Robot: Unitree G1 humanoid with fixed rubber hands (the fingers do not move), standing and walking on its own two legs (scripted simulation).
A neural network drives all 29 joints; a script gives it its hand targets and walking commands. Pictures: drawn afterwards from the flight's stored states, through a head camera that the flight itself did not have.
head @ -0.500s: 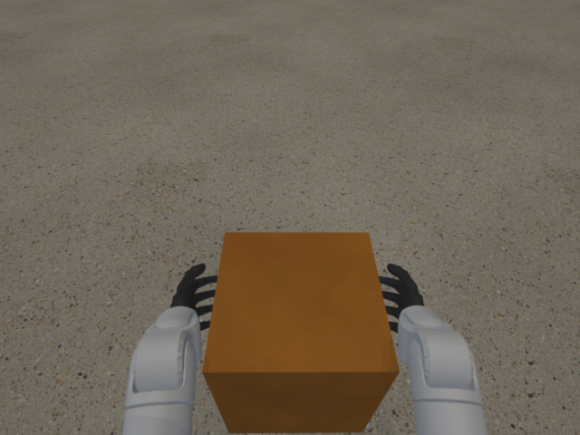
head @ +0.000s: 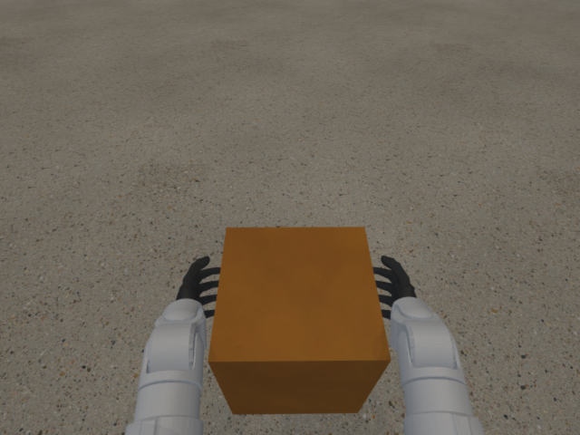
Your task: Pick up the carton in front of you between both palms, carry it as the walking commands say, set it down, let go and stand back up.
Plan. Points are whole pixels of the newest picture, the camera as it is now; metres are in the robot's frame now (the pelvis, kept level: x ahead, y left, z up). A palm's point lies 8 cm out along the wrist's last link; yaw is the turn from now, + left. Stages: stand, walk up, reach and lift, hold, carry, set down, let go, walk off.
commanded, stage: carry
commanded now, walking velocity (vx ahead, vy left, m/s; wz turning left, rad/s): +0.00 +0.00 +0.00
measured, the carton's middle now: (295, 325) +0.31 +0.00 -0.03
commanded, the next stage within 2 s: hold in 0.64 s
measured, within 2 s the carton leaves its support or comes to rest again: neither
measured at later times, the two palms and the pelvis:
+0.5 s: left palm (189, 321) +0.27 +0.15 +0.04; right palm (407, 320) +0.27 -0.15 +0.04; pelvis -0.02 +0.00 +0.00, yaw +0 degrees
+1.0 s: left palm (198, 333) +0.25 +0.13 +0.05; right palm (427, 348) +0.23 -0.17 +0.05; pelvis -0.04 +0.01 +0.01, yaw -5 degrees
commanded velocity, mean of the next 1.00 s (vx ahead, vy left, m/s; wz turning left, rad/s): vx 0.00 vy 0.00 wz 0.00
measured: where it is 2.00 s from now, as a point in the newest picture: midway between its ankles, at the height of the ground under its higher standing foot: outside the picture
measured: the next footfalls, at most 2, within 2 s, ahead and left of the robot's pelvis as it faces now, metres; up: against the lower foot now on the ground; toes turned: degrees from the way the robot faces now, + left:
none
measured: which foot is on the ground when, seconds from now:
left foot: down 0.00-1.00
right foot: down 0.00-1.00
